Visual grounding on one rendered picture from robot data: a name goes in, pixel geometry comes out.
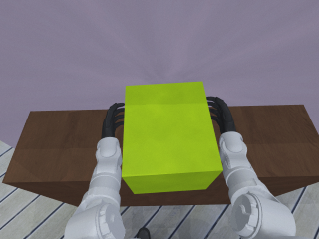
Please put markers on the left robot hand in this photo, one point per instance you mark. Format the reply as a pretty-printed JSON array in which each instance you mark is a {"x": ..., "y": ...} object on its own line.
[{"x": 109, "y": 124}]

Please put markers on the pedestal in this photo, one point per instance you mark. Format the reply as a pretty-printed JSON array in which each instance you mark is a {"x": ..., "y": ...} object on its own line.
[{"x": 55, "y": 155}]

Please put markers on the carton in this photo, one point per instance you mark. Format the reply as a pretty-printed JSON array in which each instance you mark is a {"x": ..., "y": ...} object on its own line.
[{"x": 169, "y": 143}]

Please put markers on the robot left foot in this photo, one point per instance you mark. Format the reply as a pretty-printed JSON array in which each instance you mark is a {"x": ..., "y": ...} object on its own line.
[{"x": 143, "y": 233}]

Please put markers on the robot right upper arm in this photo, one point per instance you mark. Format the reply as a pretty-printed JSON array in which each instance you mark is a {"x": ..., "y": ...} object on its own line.
[{"x": 256, "y": 217}]

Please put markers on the right robot forearm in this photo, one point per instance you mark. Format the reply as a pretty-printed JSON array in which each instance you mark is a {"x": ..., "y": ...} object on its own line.
[{"x": 238, "y": 172}]

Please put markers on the right robot hand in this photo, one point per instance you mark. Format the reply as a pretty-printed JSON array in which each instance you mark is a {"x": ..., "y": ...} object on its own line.
[{"x": 223, "y": 116}]

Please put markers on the robot left upper arm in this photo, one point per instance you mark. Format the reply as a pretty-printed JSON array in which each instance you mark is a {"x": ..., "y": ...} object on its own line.
[{"x": 102, "y": 221}]

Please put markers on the left robot forearm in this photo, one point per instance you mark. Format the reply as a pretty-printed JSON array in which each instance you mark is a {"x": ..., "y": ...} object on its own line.
[{"x": 105, "y": 183}]

